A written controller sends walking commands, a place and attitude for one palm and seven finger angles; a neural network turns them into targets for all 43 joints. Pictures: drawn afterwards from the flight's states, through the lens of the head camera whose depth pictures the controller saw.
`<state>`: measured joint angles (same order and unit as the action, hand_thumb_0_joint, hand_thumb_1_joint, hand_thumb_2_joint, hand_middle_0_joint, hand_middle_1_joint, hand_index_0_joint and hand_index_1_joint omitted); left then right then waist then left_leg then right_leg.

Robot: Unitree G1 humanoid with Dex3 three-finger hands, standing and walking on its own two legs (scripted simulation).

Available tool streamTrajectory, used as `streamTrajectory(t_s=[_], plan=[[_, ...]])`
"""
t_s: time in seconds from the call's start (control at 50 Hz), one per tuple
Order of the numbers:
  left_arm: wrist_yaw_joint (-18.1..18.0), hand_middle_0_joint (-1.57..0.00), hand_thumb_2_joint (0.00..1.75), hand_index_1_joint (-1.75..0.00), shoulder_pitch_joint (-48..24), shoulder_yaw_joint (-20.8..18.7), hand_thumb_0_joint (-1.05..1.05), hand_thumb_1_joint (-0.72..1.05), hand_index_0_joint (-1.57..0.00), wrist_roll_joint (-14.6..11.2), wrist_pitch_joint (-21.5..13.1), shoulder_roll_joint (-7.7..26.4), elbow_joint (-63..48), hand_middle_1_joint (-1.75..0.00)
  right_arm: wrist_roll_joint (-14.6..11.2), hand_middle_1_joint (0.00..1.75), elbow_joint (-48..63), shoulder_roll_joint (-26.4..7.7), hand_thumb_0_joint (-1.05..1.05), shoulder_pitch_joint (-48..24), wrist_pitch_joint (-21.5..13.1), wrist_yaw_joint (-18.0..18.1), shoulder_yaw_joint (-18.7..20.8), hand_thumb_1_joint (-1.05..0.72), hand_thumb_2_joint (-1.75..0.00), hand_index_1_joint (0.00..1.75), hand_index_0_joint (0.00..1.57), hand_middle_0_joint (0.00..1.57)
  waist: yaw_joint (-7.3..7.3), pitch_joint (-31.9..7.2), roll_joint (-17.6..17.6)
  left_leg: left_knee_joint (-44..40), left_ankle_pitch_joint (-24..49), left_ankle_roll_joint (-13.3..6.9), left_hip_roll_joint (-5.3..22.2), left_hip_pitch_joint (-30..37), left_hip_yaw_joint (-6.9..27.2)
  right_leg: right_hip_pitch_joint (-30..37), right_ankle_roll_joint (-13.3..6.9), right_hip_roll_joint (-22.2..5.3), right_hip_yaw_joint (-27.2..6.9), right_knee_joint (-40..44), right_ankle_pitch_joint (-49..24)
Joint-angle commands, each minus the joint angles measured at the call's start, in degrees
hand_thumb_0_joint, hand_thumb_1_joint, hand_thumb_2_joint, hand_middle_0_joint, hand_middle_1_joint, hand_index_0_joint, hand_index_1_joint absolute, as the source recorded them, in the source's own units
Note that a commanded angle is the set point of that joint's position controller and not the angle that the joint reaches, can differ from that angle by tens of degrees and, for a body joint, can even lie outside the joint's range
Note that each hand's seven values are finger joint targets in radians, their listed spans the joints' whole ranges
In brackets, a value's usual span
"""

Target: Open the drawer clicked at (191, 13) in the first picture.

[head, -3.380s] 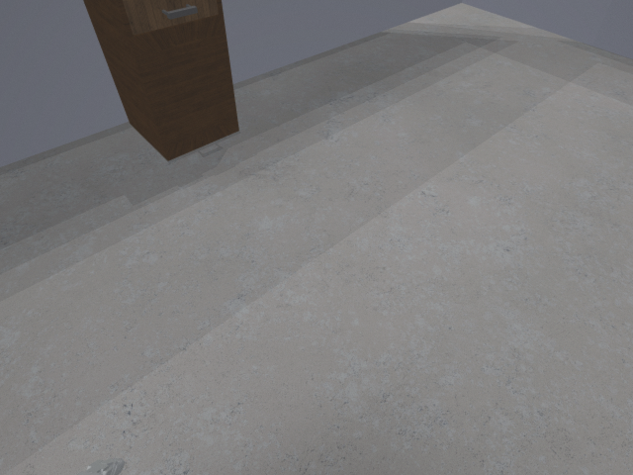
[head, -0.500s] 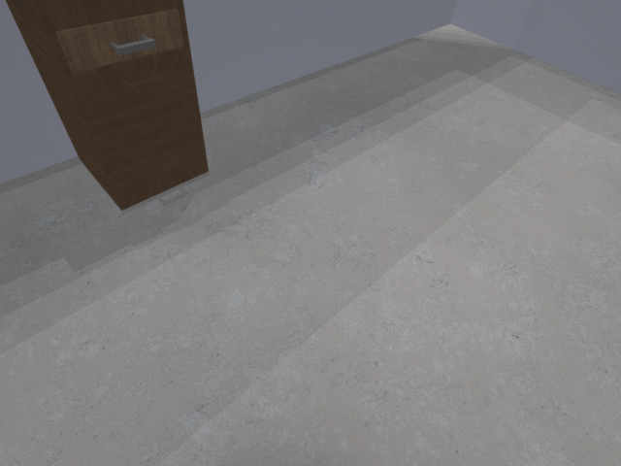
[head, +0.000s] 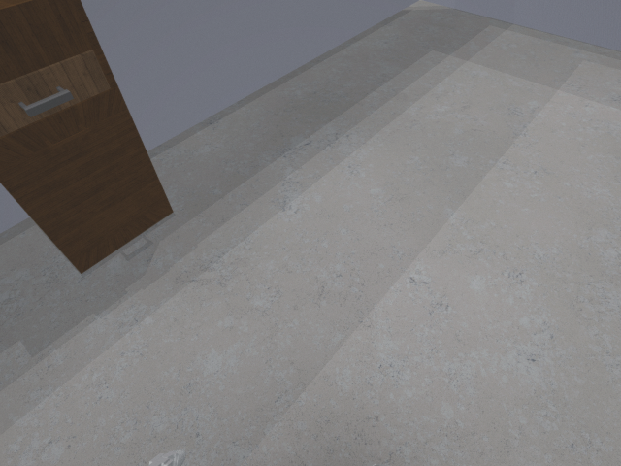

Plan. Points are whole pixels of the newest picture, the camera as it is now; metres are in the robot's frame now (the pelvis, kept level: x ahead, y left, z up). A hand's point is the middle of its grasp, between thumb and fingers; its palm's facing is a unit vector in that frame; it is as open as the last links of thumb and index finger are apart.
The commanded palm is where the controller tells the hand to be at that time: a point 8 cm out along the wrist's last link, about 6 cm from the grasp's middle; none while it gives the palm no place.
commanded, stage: walk to a spot facing it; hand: left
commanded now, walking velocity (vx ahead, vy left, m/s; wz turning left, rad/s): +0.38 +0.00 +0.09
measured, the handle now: (45, 100) +1.03 +0.78 -0.09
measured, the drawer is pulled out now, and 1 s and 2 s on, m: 0.00 0.00 0.00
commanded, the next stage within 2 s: turn to face it in 1.22 s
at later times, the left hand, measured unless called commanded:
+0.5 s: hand out of the picture +0.13 +0.22 -0.18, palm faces +0.13 -0.98 -0.12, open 7.4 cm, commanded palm none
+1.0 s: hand (231, 248) +0.55 +0.18 -0.15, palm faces -0.04 -0.98 -0.20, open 7.3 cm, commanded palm none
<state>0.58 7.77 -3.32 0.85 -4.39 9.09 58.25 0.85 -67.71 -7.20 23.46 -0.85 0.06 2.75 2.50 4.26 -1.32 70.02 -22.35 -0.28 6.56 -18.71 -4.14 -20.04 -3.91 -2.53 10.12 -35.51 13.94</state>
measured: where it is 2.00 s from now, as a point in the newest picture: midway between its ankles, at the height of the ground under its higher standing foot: (309, 323)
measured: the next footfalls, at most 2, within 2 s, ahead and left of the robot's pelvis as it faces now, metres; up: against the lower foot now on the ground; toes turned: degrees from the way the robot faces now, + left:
left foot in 0.40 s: +0.31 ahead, +0.16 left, +0.00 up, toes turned +13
right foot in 0.92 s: +0.52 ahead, -0.09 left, +0.00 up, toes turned -12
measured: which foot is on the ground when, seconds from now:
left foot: up 0.00-0.38, down 0.40-0.92, up 0.94-1.00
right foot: down 0.00-0.40, up 0.42-0.90, down 0.92-1.00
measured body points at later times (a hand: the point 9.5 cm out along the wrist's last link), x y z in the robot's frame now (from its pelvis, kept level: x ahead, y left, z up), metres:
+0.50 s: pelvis +0.21 +0.06 +0.00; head +0.23 +0.09 +0.45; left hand +0.13 +0.27 -0.16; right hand +0.32 -0.17 -0.13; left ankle +0.27 +0.15 -0.72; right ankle +0.11 -0.07 -0.64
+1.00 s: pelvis +0.42 +0.01 +0.00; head +0.44 -0.01 +0.45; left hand +0.55 +0.23 -0.13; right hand +0.32 -0.19 -0.16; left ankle +0.30 +0.14 -0.65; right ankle +0.48 -0.08 -0.72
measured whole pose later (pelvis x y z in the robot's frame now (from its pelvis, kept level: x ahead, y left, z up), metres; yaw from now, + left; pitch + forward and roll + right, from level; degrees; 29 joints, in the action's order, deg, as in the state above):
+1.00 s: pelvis +0.42 +0.01 +0.00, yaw -2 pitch -1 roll +0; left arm 0.9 6.6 -3.4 1.0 -4.1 9.0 57.2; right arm 0.9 -67.0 -7.7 23.5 -0.8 -0.2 2.7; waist 2.8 4.1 -1.8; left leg 62.4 -25.4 0.0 6.0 -15.4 -6.0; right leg -20.5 -3.2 -3.0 9.2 -35.1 13.6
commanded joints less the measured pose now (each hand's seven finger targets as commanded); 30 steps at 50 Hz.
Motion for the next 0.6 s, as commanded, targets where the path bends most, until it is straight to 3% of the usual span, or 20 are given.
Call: streamTrajectory(t_s=[0.0, 0.06, 0.12, 0.16, 0.28, 0.3, 0.32, 0.34, 0.36, 0.38, 0.4, 0.42, 0.46, 0.5, 0.52, 0.58], plan=[[-1.4, -0.2, 0.9, -0.3, 8.8, -0.4, 0.0, 0.9, -0.2, 0.5, -0.3, 5.4, 1.3, -0.3, 0.8, 0.3, 4.8, -2.3, 0.0, 1.2, -0.9, -0.2, 0.8, -0.9, -0.9, 0.3, 0.2, 0.2, -1.17, -1.2, 6.8, -0.2, 8.1, 0.6, 3.7, -11.3, 2.6, 4.4, -2.8, -15.0, -13.7, 25.4, 1.0], [-1.3, -0.2, 0.9, -0.3, 10.3, -0.5, 0.0, 0.9, -0.2, 0.6, -0.8, 4.9, 1.5, -0.3, 1.0, 0.3, 6.2, -2.0, 0.0, -1.0, -0.1, -0.6, 1.0, -0.9, -0.9, 0.3, 0.2, 0.2, -0.75, 0.0, 7.0, -6.2, 10.9, 1.9, 3.7, -13.4, 1.3, 4.5, -3.3, -13.5, -9.9, 26.4, -2.1], [-1.3, -0.2, 0.9, -0.3, 12.3, -0.4, 0.0, 0.9, -0.2, 0.5, -1.2, 5.8, 2.4, -0.3, 0.8, 0.3, 9.0, -2.5, 0.0, -7.1, -0.4, -1.4, 1.0, -0.9, -0.9, 0.3, 0.2, 0.2, -1.87, 0.7, 6.4, -14.9, 12.8, 2.4, 3.9, -16.1, 0.5, 9.1, -4.1, -13.7, -8.7, 26.7, -4.8], [-1.2, -0.2, 0.9, -0.3, 14.4, -0.1, 0.0, 0.9, -0.2, 0.4, -1.2, 5.8, 3.2, -0.3, 0.7, 0.3, 10.6, -3.0, 0.0, -12.1, -0.6, -1.9, 0.9, -0.9, -0.9, 0.3, 0.2, 0.2, -3.16, 2.5, 7.2, -20.4, 14.1, 2.3, 3.3, -16.5, -0.5, 10.5, -3.9, -13.6, -8.2, 26.9, -6.0], [-1.4, -0.2, 0.9, -0.3, 16.9, -0.5, 0.0, 0.9, -0.2, 0.6, -0.6, 8.6, 4.9, -0.3, 0.5, 0.3, 13.6, -4.8, 0.0, -18.9, -1.5, -2.4, 0.5, -0.9, -0.9, 0.3, 0.2, 0.2, -4.44, 3.2, 5.8, -32.3, 10.5, 0.2, 1.1, -10.5, -3.2, 16.7, -3.7, -15.5, -8.2, 23.2, -12.0], [-1.5, -0.2, 0.9, -0.3, 17.1, -0.6, 0.0, 0.9, -0.2, 0.7, -0.4, 8.6, 5.3, -0.3, 0.4, 0.3, 13.6, -5.4, 0.0, -17.8, -1.8, -2.2, 0.6, -0.9, -0.9, 0.3, 0.2, 0.2, -3.76, 2.6, 4.7, -34.3, 9.3, -0.2, 0.5, -7.0, -3.9, 16.7, -3.5, -15.7, -8.0, 20.6, -14.7], [-1.4, -0.2, 0.9, -0.3, 16.4, -0.6, 0.0, 0.9, -0.2, 0.5, -0.3, 9.1, 5.3, -0.3, 0.6, 0.3, 12.4, -6.1, 0.0, -14.3, -2.1, -1.8, 0.8, -0.9, -0.9, 0.3, 0.2, 0.2, -1.66, 1.0, 4.0, -37.0, 9.2, -0.7, -1.4, -1.0, -5.5, 15.9, -2.7, -14.3, -5.8, 15.2, -20.3], [-1.4, -0.2, 0.9, -0.3, 15.9, -0.7, 0.0, 0.9, -0.2, 0.2, -0.1, 8.8, 5.2, -0.3, 0.9, 0.3, 10.1, -7.7, 0.0, -7.2, -2.5, -1.4, 1.2, -0.9, -0.9, 0.3, 0.2, 0.2, 1.32, -2.6, 2.0, -41.1, 11.1, -1.4, -2.8, 10.1, -6.2, 12.7, -1.0, -11.5, -2.6, 5.1, -24.4], [-1.0, -0.2, 0.9, -0.3, 16.8, -0.5, 0.0, 0.9, -0.2, -0.1, -0.1, 6.7, 4.4, -0.3, 1.5, 0.3, 8.0, -12.9, 0.0, 1.9, -3.0, -0.6, 2.5, -0.9, -0.9, 0.3, 0.2, 0.2, 4.7, -9.3, -7.2, -44.9, 10.7, -4.4, 5.0, 24.4, 5.0, 3.4, 1.9, -6.6, 0.4, -9.9, -16.4], [-0.4, -0.2, 0.9, -0.3, 16.9, 0.1, 0.0, 0.9, -0.2, -0.5, -0.1, 3.8, 2.4, -0.3, 1.3, 0.3, 6.4, -19.3, 0.0, 8.0, -2.8, 0.0, 3.9, -0.9, -0.9, 0.3, 0.2, 0.2, 5.51, -12.2, -19.8, -51.9, 12.6, -10.1, 19.1, 32.5, 25.2, -10.7, 4.0, 0.8, 1.1, -27.8, 15.7], [-0.7, -0.2, 0.9, -0.3, 12.9, 0.0, 0.0, 0.9, -0.2, 0.0, 0.3, 5.5, 0.8, -0.3, 0.7, 0.3, 6.3, -18.7, 0.0, 7.2, -2.2, 0.4, 3.6, -0.9, -0.9, 0.3, 0.2, 0.2, 5.36, -11.3, -13.7, -55.0, 4.9, -11.4, 21.0, 28.3, 27.4, -13.7, 2.9, -0.7, -5.8, -35.8, 19.4], [-0.6, -0.2, 0.9, -0.3, 10.4, -0.1, 0.0, 0.9, -0.2, 0.0, 0.3, 4.6, 0.9, -0.3, 0.5, 0.3, 7.6, -16.2, 0.0, 2.3, -2.5, 0.7, 3.1, -0.9, -0.9, 0.3, 0.2, 0.2, 3.82, -7.6, -10.1, -56.3, 2.6, -10.7, 20.1, 23.3, 25.0, -17.4, 2.7, -2.9, -7.6, -39.2, 14.3], [0.1, -0.2, 0.9, -0.3, 9.6, -0.5, 0.0, 0.9, -0.2, 0.6, 1.0, 3.6, 2.0, -0.3, 0.6, 0.3, 9.1, -10.1, 0.0, -4.2, -3.2, 0.8, 1.5, -0.9, -0.9, 0.3, 0.2, 0.2, 0.49, 0.1, -4.6, -59.4, 2.2, -7.7, 15.5, 11.1, 16.0, -15.0, 3.3, -6.2, -9.0, -37.0, 6.3], [0.2, -0.2, 0.9, -0.3, 13.1, -0.4, 0.0, 0.9, -0.2, 0.9, 2.0, 2.0, 3.2, -0.3, 0.4, 0.3, 8.7, -8.1, 0.0, -5.6, -4.0, 1.1, 1.0, -0.9, -0.9, 0.3, 0.2, 0.2, -2.34, -1.3, -4.6, -59.8, 8.6, -6.4, 12.5, 8.7, 8.7, -11.3, 4.1, -6.5, -8.6, -33.4, 2.8], [0.2, -0.2, 0.9, -0.3, 13.9, -0.4, 0.0, 0.9, -0.2, 1.0, 2.6, 1.6, 3.2, -0.3, 0.4, 0.3, 8.6, -8.0, 0.0, -5.5, -4.1, 1.1, 0.9, -0.9, -0.9, 0.3, 0.2, 0.2, -2.95, -2.4, -3.8, -60.2, 10.1, -7.0, 12.2, 8.8, 6.9, -11.0, 4.4, -6.5, -8.3, -31.7, 2.3], [0.3, -0.2, 0.9, -0.3, 10.9, -0.7, 0.0, 0.9, -0.2, 1.1, 3.6, 1.0, 1.4, -0.3, 0.3, 0.3, 8.0, -7.6, 0.0, -3.9, -4.3, 1.1, 1.2, -0.9, -0.9, 0.3, 0.2, 0.2, -2.93, 0.5, -3.3, -62.4, 10.5, -7.8, 11.3, 7.9, 4.0, -13.1, 5.5, -7.2, -7.6, -26.5, -1.6]])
